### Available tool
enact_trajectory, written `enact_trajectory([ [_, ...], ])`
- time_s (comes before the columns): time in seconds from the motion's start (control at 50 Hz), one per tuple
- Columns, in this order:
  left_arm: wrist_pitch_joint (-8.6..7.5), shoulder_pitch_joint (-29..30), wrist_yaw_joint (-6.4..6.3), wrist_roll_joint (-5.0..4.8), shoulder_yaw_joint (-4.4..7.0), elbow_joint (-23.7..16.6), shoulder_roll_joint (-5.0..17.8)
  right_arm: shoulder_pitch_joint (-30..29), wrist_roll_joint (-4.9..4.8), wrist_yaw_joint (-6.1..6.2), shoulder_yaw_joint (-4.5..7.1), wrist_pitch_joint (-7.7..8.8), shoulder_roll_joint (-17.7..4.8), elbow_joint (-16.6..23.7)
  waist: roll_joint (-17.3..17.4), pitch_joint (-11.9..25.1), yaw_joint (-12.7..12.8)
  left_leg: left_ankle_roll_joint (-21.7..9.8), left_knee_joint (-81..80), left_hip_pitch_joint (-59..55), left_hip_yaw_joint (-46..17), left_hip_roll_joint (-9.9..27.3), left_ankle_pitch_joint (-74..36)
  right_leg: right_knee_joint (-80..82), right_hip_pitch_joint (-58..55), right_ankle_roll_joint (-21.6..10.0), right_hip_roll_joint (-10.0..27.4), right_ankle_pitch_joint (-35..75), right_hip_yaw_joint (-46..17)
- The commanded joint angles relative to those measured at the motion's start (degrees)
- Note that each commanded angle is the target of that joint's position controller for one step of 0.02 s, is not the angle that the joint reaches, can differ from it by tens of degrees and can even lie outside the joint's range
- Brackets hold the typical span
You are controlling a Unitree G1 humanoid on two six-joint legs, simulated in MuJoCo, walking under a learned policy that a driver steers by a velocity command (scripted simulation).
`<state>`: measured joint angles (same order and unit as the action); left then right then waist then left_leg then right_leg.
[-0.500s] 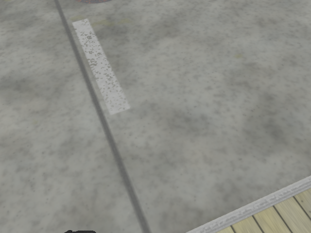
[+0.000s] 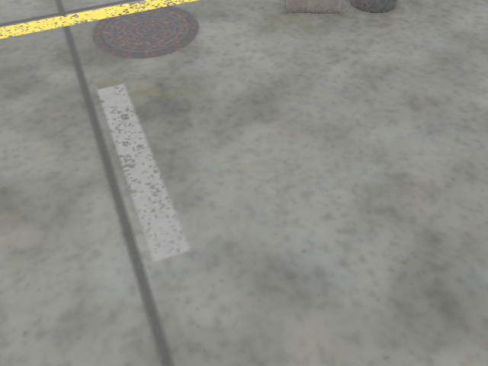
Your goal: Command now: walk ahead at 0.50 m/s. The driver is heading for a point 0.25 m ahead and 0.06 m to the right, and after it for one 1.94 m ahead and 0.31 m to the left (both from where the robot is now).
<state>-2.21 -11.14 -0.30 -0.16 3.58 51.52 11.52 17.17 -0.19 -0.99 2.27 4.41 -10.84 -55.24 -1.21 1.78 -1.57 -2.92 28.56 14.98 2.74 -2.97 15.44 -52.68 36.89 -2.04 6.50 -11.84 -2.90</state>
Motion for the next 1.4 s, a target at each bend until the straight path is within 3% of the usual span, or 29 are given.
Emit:
enact_trajectory([
  [0.02,-1.41,-0.3,0.66,0.12,0.7,-1.8,3.6,-0.6,-0.57,1.22,3.19,0.79,-10.4,2.3,4.1,0.6,0.8,-10.0,-14.7,3.8,-12.5,15.1,-11.5,6.4,-7.8,-0.1,-0.1,10.0,0.9],
  [0.1,-2.21,0.5,1.41,0.51,0.84,-1.0,3.6,-1.3,-1.15,0.72,2.85,0.02,-8.5,1.2,4.5,1.0,1.9,-7.2,-5.7,0.8,-8.1,13.5,-23.9,14.6,-14.5,-1.7,-4.8,10.2,5.4],
  [0.12,-2.41,-1.9,1.56,0.61,1.11,0.1,3.9,-1.7,-1.27,0.69,2.64,-0.05,-7.8,1.2,5.0,1.9,3.2,-5.7,-2.0,1.2,-7.3,12.0,-24.8,18.3,-19.2,-2.4,-6.3,11.7,6.6],
  [0.14,-2.58,-6.4,1.44,0.69,1.92,1.9,6.1,-1.8,-1.18,0.85,2.49,0.12,-7.3,1.2,2.8,3.4,4.9,-3.3,4.7,2.3,-5.5,8.9,-24.8,22.0,-25.2,-3.5,-6.4,19.2,6.4],
  [0.16,-2.73,-10.4,1.13,0.77,3.31,2.8,12.1,1.3,-0.58,1.12,1.96,0.7,-5.0,1.6,-6.2,6.6,4.1,1.1,18.3,10.6,-1.1,2.6,-13.2,23.5,-35.8,-8.2,2.9,36.3,-3.9],
  [0.18,-2.17,-14.8,1.18,0.22,3.24,3.4,13.3,5.5,0.03,1.45,0.96,1.14,-2.7,0.5,-17.1,10.3,5.3,4.2,34.1,22.1,-0.7,-0.9,16.3,28.0,-44.0,-16.2,13.1,45.2,-17.3],
  [0.2,-2.16,-15.4,1.46,-0.31,2.52,3.4,11.5,5.6,-0.56,1.58,1.75,1.11,-5.5,0.4,-13.3,10.6,5.4,3.8,40.1,26.5,-5.6,1.0,20.6,28.5,-43.3,-17.4,14.1,40.6,-19.7],
  [0.22,-2.2,-11.8,1.5,-0.08,2.33,2.3,11.2,2.1,-1.61,1.95,2.14,0.66,-6.9,1.9,-9.6,8.9,4.7,3.0,41.2,29.1,-5.9,3.0,17.8,29.1,-40.4,-16.5,13.3,34.5,-17.9],
  [0.24,-2.12,-6.7,1.51,0.17,1.7,0.8,9.8,-0.4,-1.54,2.49,2.33,-0.23,-7.2,2.3,-4.7,7.0,3.4,2.7,38.0,27.1,-5.6,5.2,14.4,30.7,-34.7,-14.7,11.9,31.1,-15.3],
  [0.26,-2.03,-2.5,1.31,0.54,1.15,-0.3,8.5,-0.8,-0.87,2.88,2.38,-1.17,-6.3,2.4,-2.6,5.7,1.7,2.7,33.2,22.5,-6.2,7.1,11.1,32.1,-28.6,-13.4,11.2,30.8,-12.8],
  [0.28,-2.19,-0.4,1.01,1.67,0.89,-0.4,7.5,0.8,0.11,2.75,2.2,-1.87,-4.9,1.5,-2.0,7.0,0.2,2.6,32.5,15.4,-6.3,7.7,6.8,32.9,-23.3,-13.5,10.9,33.9,-10.8],
  [0.32,-2.47,1.4,0.55,2.13,0.71,0.3,7.1,2.4,0.43,2.57,1.99,-2.37,-3.4,1.2,-2.8,7.5,-1.8,2.5,27.7,9.6,-5.4,7.1,1.4,34.0,-19.9,-13.0,8.7,39.1,-5.9],
  [0.36,-2.73,0.5,0.13,1.22,0.92,1.4,7.7,0.8,0.13,2.63,2.14,-2.26,-3.7,1.3,-2.9,7.0,-1.3,2.9,20.9,9.7,-4.8,5.9,-5.3,33.8,-21.9,-12.5,6.0,37.3,-2.3],
  [0.38,-3.1,-2.4,-0.55,0.91,0.85,2.7,7.4,-1.2,0.24,2.41,2.45,-2.0,-4.4,1.7,-3.1,7.3,0.6,3.5,21.4,13.3,-7.4,6.8,-8.5,33.2,-26.4,-13.3,7.7,35.3,-4.3],
  [0.46,-2.83,-3.6,-1.85,1.12,0.41,4.5,6.0,-5.1,-0.09,1.99,2.25,-1.84,-4.1,2.9,-2.6,6.9,1.5,4.5,13.6,13.9,-9.6,8.2,-8.5,29.7,-27.6,-13.2,8.4,30.1,-5.2],
  [0.5,-1.88,-2.5,-2.04,0.37,0.79,4.8,6.9,-5.7,-0.63,1.79,1.9,-2.61,-2.8,2.0,-1.9,4.1,2.1,5.0,4.5,6.9,-6.0,5.3,-14.6,27.5,-18.8,-11.8,4.3,18.1,-1.5],
  [0.56,-1.24,-2.2,-2.17,-0.67,-0.04,5.8,3.1,-1.3,-0.59,1.17,1.94,-2.86,-2.2,-1.0,-2.0,3.0,0.4,3.6,-8.6,-3.5,-2.3,3.3,-26.4,19.1,-11.8,-8.1,-0.5,5.7,2.1],
  [0.58,-1.47,-4.8,-2.39,-0.67,-0.66,6.7,0.6,-1.9,-0.32,1.38,2.93,-2.62,-5.2,-1.8,3.1,1.7,1.7,3.6,-8.4,-2.7,-3.5,4.0,-28.7,20.2,-12.2,-4.2,-4.2,1.8,5.9],
  [0.62,-1.78,-5.0,-2.68,-0.49,-0.16,7.9,2.9,-3.2,0.19,1.96,2.57,-1.79,-3.5,-2.2,6.6,-2.5,2.1,2.8,-9.7,0.2,-4.9,5.1,-37.2,16.5,-12.8,-0.3,-6.2,-2.3,9.1],
  [0.66,-1.63,-5.5,-3.34,0.14,-0.28,9.3,2.2,-1.4,0.45,1.93,2.65,-0.86,-3.9,-2.6,5.3,-3.5,1.5,2.6,-9.7,-1.8,-5.0,6.1,-45.3,12.1,-10.4,-0.2,-6.7,-3.8,10.5],
  [0.7,-1.36,-9.9,-3.06,0.28,-0.92,9.9,-0.4,-1.4,0.39,1.54,2.85,-0.38,-5.2,-3.1,10.6,-4.0,4.3,0.6,-11.9,2.6,-9.6,9.7,-42.3,10.4,-15.4,-0.3,-6.3,-0.1,9.4],
  [0.74,-1.51,-9.5,-2.76,-0.16,-0.27,10.7,2.0,-2.2,-0.12,1.15,2.81,-0.24,-3.5,-2.6,6.7,-4.8,3.4,0.7,-11.7,2.3,-7.7,7.6,-40.0,10.7,-15.8,-0.6,-5.4,3.8,9.0],
  [0.78,-1.33,-9.3,-2.74,-0.19,-0.19,11.3,1.3,-0.3,0.11,1.06,2.68,-0.3,-2.6,-2.8,3.7,-2.9,3.2,0.9,-10.0,-0.6,-6.2,6.7,-43.3,11.4,-15.8,-0.6,-4.9,4.4,9.0],
  [0.84,-1.2,-9.4,-2.72,-0.65,-0.05,11.6,0.4,2.3,-0.06,1.54,2.47,-0.49,-1.9,-3.9,3.6,-1.8,2.9,0.4,-9.1,-2.2,-5.5,6.9,-47.2,11.6,-16.7,-0.5,-4.6,4.7,9.0],
  [0.98,-0.54,-10.3,-2.47,-0.57,-0.12,12.5,-0.2,4.6,-0.03,2.31,2.21,-2.34,-0.2,-3.8,-0.3,-2.8,2.7,0.6,-6.9,-4.3,-2.2,4.3,-41.6,15.8,-13.4,-0.7,-2.6,4.4,8.1],
  [1.28,-1.16,-9.7,-2.2,-0.72,-0.32,11.6,-0.8,8.7,0.25,3.15,1.89,-3.85,0.9,-4.9,0.5,-5.7,2.6,1.4,-7.2,-4.6,-2.0,4.2,-37.2,17.0,-8.9,-1.0,-2.5,0.3,7.6],
  [1.3,-1.31,-6.4,-2.0,-0.79,-0.4,10.5,-0.9,8.4,0.0,3.09,1.56,-4.54,3.1,-5.3,-1.9,-6.7,1.6,3.6,-5.8,-6.7,1.3,1.6,-29.4,20.3,-6.3,-3.4,1.2,0.2,5.3],
  [1.34,-1.62,-5.2,-2.03,-0.34,-0.06,9.5,0.6,7.5,-0.12,3.0,1.87,-5.65,2.4,-5.3,-3.2,-7.7,2.3,4.5,-2.1,-6.7,-0.4,1.1,-18.2,22.5,-3.6,-5.9,3.8,0.3,2.8],
  [1.4,-2.1,-6.6,-2.06,-0.63,1.13,10.1,2.6,5.5,0.16,2.34,1.68,-6.44,3.3,-4.9,-4.2,-6.3,3.9,4.5,3.7,-3.3,-1.7,1.1,-11.1,22.9,-5.4,-7.1,5.4,-3.6,1.6],
])
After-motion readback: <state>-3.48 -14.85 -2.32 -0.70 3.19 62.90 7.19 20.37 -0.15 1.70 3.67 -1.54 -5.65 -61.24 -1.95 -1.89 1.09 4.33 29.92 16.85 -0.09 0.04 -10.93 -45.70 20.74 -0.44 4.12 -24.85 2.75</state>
